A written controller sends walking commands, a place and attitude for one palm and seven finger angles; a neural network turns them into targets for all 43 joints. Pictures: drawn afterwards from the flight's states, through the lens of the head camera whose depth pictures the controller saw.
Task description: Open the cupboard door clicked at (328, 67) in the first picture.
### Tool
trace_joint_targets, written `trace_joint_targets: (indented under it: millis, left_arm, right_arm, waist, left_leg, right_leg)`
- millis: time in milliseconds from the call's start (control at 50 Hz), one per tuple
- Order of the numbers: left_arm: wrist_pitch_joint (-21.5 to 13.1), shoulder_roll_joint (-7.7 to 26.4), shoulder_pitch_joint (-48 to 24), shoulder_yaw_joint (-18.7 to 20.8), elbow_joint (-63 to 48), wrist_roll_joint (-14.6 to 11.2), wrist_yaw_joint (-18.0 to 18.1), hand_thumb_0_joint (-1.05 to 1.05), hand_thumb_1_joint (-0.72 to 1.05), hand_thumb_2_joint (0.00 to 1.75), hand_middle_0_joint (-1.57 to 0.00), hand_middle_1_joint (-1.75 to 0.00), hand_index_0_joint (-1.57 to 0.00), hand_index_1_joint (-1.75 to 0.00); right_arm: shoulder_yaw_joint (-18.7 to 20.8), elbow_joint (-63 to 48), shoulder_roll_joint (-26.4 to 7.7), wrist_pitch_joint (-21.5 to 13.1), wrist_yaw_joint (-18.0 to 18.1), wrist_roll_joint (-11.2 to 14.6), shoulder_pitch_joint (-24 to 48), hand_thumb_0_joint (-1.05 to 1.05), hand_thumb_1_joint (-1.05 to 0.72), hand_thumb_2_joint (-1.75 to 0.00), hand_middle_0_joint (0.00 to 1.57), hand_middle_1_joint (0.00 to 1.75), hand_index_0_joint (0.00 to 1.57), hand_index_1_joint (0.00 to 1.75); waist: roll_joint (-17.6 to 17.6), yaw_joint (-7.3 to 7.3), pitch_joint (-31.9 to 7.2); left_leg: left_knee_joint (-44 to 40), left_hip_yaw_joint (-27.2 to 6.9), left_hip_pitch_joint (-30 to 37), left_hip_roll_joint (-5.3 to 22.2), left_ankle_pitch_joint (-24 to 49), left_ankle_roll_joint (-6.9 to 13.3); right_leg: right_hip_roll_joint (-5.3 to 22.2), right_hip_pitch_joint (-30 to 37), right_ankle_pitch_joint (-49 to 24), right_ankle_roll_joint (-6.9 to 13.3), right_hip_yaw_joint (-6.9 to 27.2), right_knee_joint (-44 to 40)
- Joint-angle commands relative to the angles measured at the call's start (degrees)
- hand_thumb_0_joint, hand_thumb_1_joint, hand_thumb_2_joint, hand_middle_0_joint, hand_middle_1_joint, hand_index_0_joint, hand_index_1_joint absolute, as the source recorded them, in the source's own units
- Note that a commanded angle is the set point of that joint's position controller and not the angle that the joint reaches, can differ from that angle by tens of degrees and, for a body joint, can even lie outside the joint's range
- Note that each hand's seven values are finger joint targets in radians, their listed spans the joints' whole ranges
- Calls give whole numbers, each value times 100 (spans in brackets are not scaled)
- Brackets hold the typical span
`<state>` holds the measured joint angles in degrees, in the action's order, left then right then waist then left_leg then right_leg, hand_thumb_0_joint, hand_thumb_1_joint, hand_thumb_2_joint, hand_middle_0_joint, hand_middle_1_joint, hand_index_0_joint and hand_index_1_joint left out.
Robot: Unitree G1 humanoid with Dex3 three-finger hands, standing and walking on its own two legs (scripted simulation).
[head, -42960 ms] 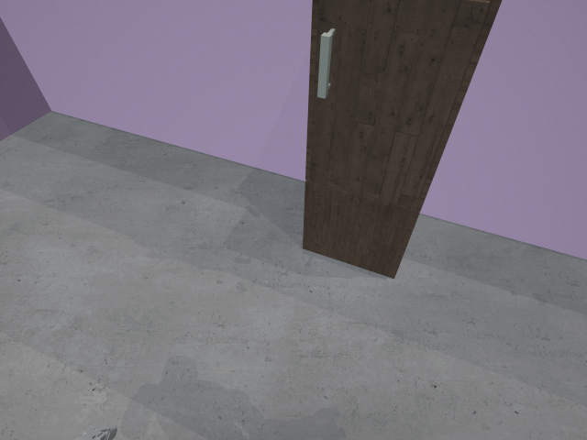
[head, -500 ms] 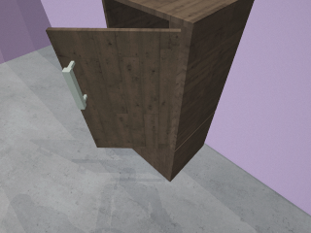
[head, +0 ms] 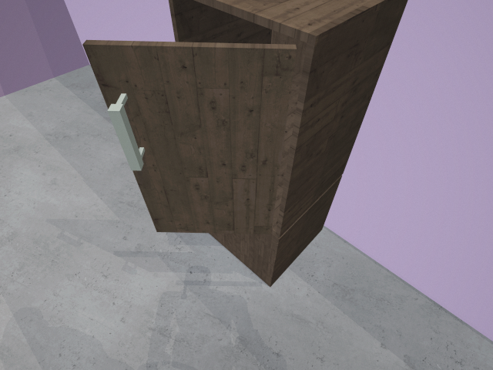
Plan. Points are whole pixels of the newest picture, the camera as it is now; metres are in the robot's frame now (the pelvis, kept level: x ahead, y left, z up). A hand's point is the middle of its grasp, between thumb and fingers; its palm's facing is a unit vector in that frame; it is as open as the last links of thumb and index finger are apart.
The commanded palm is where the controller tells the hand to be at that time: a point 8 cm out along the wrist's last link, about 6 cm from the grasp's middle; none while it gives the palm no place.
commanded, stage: shuffle to correct the standing spot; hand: left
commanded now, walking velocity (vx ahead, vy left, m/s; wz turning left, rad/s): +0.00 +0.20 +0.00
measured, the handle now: (130, 133) +0.53 +0.28 +0.08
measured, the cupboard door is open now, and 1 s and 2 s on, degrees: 42 42 42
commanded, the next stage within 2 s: come to a stop and stand still in 0.06 s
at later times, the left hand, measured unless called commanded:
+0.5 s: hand out of the picture +0.01 +0.25 -0.18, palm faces +0.01 -0.97 -0.23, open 7.4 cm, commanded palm none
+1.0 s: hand out of the picture +0.01 +0.25 -0.18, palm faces -0.03 -0.98 -0.21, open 7.4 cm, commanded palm none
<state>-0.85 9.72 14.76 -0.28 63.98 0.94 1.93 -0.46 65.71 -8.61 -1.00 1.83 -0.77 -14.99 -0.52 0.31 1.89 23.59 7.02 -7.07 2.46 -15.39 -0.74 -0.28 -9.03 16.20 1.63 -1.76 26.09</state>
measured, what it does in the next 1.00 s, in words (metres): shifts its weight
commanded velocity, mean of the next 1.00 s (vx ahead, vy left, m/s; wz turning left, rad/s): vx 0.00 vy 0.02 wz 0.00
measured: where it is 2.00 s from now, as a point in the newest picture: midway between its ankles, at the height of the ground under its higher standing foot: outside the picture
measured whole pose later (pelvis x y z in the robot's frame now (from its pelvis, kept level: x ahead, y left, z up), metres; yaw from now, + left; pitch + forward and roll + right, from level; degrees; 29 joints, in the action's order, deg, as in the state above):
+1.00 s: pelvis -0.01 +0.07 +0.00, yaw -1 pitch -1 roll +0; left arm 0.7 10.2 13.9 -0.8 62.5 1.0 2.3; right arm -0.7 62.8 -9.4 -1.0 1.5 -0.7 -14.0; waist -1.1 0.4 3.7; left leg 26.0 7.0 -9.1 -3.0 -16.4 4.7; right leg 4.8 -10.6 15.9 -3.7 1.9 27.4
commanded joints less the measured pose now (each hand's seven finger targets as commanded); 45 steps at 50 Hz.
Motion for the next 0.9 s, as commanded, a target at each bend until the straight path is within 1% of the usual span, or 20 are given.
trace_joint_targets:
  millis: [0,60,160,180,200,220,240,260,280,300,320,340,380,420,500,580,640,720,820,880]
  left_arm:
    - [-135,883,204,193,-252,-12,13,0,90,90,-20,-30,-20,-30]
    - [-93,792,332,212,-278,-13,51,0,90,90,-20,-30,-20,-30]
    - [1,944,325,304,-410,9,86,0,90,90,-20,-30,-20,-30]
    - [-119,820,929,241,-220,15,275,0,90,90,-20,-30,-20,-30]
    - [-210,1216,694,290,-595,40,226,0,90,90,-20,-30,-20,-30]
    - [-242,1155,486,294,-705,63,194,0,90,90,-20,-30,-20,-30]
    - [-230,1076,240,256,-822,63,168,0,90,90,-20,-30,-20,-30]
    - [-212,999,-4,230,-889,37,152,0,90,90,-20,-30,-20,-30]
    - [-177,858,-59,198,-920,-8,138,0,90,90,-20,-30,-20,-30]
    - [-122,736,29,171,-948,-29,119,0,90,90,-20,-30,-20,-30]
    - [-36,662,90,163,-925,15,127,0,90,90,-20,-30,-20,-30]
    - [22,610,169,124,-865,18,114,0,90,90,-20,-30,-20,-30]
    - [65,540,235,82,-809,26,65,0,90,90,-20,-30,-20,-30]
    - [65,552,225,69,-801,45,28,0,90,90,-20,-30,-20,-30]
    - [72,623,234,58,-775,33,1,0,90,90,-20,-30,-20,-30]
    - [35,670,279,54,-706,22,-3,0,90,90,-20,-30,-20,-30]
    - [9,707,262,57,-634,7,8,0,90,90,-20,-30,-20,-30]
    - [33,697,257,60,-523,-8,23,0,90,90,-20,-30,-20,-30]
    - [45,665,267,55,-406,-9,36,0,90,90,-20,-30,-20,-30]
    - [63,626,258,55,-366,-12,44,0,90,90,-20,-30,-20,-30]
  right_arm:
    - [164,-227,-823,-104,17,-2,-189,0,-90,-90,20,30,20,30]
    - [153,-303,-617,-25,-7,-4,-237,0,-90,-90,20,30,20,30]
    - [197,-546,-535,112,-39,-15,-231,0,-90,-90,20,30,20,30]
    - [236,-988,-706,13,-71,20,462,0,-90,-90,20,30,20,30]
    - [219,-1181,-450,90,-131,47,136,0,-90,-90,20,30,20,30]
    - [216,-1228,-465,115,-168,25,194,0,-90,-90,20,30,20,30]
    - [217,-1237,-421,107,-164,48,-33,0,-90,-90,20,30,20,30]
    - [200,-1141,-435,84,-169,32,-292,0,-90,-90,20,30,20,30]
    - [206,-1080,-572,26,-163,5,-427,0,-90,-90,20,30,20,30]
    - [214,-1100,-746,-7,-145,-34,-378,0,-90,-90,20,30,20,30]
    - [207,-1141,-799,-44,-147,-57,-278,0,-90,-90,20,30,20,30]
    - [185,-1184,-879,-31,-123,-53,-139,0,-90,-90,20,30,20,30]
    - [177,-1274,-948,-11,-94,-47,1,0,-90,-90,20,30,20,30]
    - [186,-1279,-899,-18,-93,-52,16,0,-90,-90,20,30,20,30]
    - [178,-1201,-1017,-32,-97,-46,17,0,-90,-90,20,30,20,30]
    - [168,-1075,-1018,-82,-86,-36,-3,0,-90,-90,20,30,20,30]
    - [151,-949,-1022,-124,-62,-20,-51,0,-90,-90,20,30,20,30]
    - [131,-788,-957,-130,-26,-6,-107,0,-90,-90,20,30,20,30]
    - [124,-624,-897,-124,-15,7,-130,0,-90,-90,20,30,20,30]
    - [123,-561,-879,-119,-9,-1,-155,0,-90,-90,20,30,20,30]
  waist:
    - [112,13,82]
    - [-6,47,-53]
    - [-405,32,31]
    - [-184,207,201]
    - [-810,50,-257]
    - [-578,65,-456]
    - [-639,-139,-487]
    - [-659,-296,-461]
    - [-239,-299,-324]
    - [266,-170,-149]
    - [971,-79,26]
    - [1107,-7,183]
    - [506,56,486]
    - [203,47,563]
    - [173,27,393]
    - [175,15,136]
    - [117,2,-65]
    - [196,0,-52]
    - [75,-3,12]
    - [168,-7,55]
  left_leg:
    - [-314,-526,-98,476,1004,223]
    - [-79,-408,-215,393,950,145]
    - [272,-270,-513,191,372,46]
    - [1357,-236,-915,96,-10,-81]
    - [1601,-426,-1408,63,-987,93]
    - [1632,-489,-1274,72,-1000,96]
    - [1243,-496,-917,10,-822,108]
    - [646,-450,-458,-47,-248,97]
    - [256,-645,-242,101,287,154]
    - [191,-905,-436,409,825,278]
    - [-49,-1193,-732,656,1305,420]
    - [-297,-1368,-902,758,1124,544]
    - [-584,-1454,-1223,692,41,576]
    - [-709,-1399,-1224,567,-427,519]
    - [-902,-1408,-1021,539,-772,470]
    - [-798,-1283,-670,483,-140,448]
    - [-569,-1127,-372,450,845,435]
    - [-479,-1024,-201,465,1458,413]
    - [-412,-936,-192,439,1546,402]
    - [-462,-927,-202,443,1497,376]
  right_leg:
    - [733,-139,-1693,171,660,-432]
    - [945,-49,-2068,230,852,-308]
    - [1340,-211,-1702,428,1233,-412]
    - [1459,-48,-4881,158,1613,-139]
    - [1766,364,-4158,456,1653,-269]
    - [1771,368,-3889,643,1580,-254]
    - [1489,12,-3036,623,1215,-202]
    - [1256,-333,-2197,472,943,-88]
    - [922,-569,-1520,275,752,152]
    - [623,-632,-823,105,533,199]
    - [419,-550,-94,5,224,388]
    - [263,-477,413,-70,43,487]
    - [259,-493,406,-59,67,399]
    - [338,-510,137,-32,156,246]
    - [403,-525,26,-49,221,152]
    - [489,-460,-287,-47,304,37]
    - [543,-344,-622,-71,346,12]
    - [552,-302,-710,-113,310,1]
    - [581,-228,-864,-134,329,-27]
    - [580,-251,-835,-145,321,-6]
